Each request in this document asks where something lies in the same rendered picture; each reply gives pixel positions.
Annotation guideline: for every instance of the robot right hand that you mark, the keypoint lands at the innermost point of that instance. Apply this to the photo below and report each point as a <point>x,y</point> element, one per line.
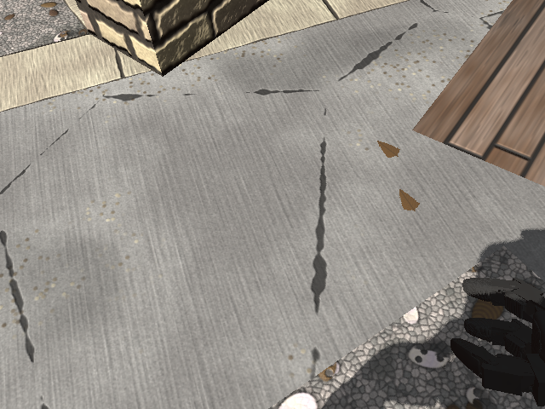
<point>525,370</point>

